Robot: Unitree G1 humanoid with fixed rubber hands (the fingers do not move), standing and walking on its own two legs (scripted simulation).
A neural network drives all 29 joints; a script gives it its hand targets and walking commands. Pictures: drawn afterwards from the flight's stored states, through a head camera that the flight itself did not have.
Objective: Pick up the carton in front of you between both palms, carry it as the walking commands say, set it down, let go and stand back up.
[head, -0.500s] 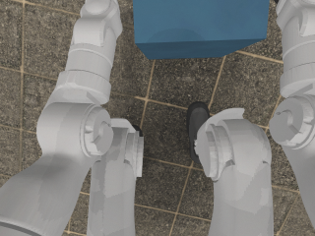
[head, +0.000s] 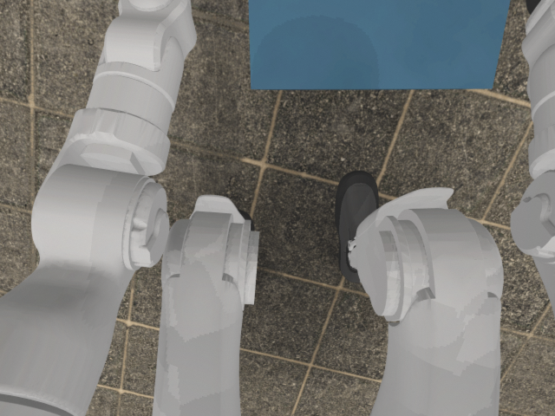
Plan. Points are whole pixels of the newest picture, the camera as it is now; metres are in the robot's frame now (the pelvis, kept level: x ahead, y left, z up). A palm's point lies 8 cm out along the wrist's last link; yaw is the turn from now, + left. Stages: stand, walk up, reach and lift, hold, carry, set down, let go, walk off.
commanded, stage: set down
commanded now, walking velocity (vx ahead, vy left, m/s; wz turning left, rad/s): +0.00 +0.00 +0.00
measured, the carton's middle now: out of the picture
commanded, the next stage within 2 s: let go in 1.10 s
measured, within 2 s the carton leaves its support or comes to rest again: neither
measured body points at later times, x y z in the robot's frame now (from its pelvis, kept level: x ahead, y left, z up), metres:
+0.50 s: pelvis +0.01 +0.00 +0.08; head +0.34 -0.07 +0.37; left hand +0.59 +0.06 -0.03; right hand +0.53 -0.32 -0.04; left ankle +0.09 +0.11 -0.34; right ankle +0.14 -0.12 -0.34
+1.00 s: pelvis +0.03 -0.01 +0.22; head +0.34 -0.08 +0.54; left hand +0.58 +0.07 +0.11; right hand +0.53 -0.33 +0.11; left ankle +0.09 +0.12 -0.34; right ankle +0.14 -0.12 -0.34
